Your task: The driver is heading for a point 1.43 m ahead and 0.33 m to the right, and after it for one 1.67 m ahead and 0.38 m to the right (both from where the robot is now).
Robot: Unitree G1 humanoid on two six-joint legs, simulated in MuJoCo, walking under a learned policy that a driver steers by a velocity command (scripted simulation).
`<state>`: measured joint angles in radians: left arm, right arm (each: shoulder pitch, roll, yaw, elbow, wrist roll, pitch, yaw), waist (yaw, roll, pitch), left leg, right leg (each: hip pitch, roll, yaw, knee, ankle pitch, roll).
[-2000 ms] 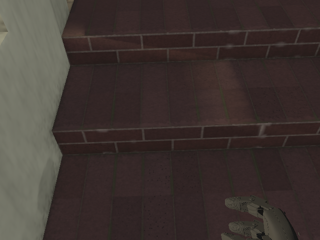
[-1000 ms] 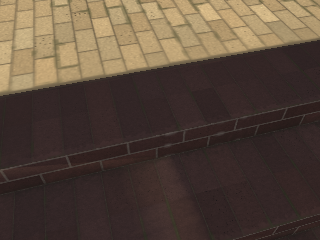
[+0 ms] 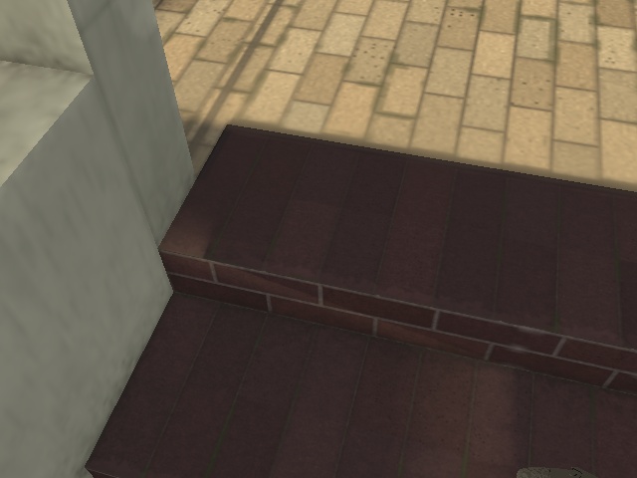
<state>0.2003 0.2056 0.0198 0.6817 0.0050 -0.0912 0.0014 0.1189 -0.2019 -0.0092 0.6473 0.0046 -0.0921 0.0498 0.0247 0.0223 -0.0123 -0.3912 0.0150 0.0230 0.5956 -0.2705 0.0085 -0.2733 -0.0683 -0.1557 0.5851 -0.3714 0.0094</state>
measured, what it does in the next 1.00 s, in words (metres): walks ahead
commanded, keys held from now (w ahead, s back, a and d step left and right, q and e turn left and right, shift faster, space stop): no key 0.34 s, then w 0.66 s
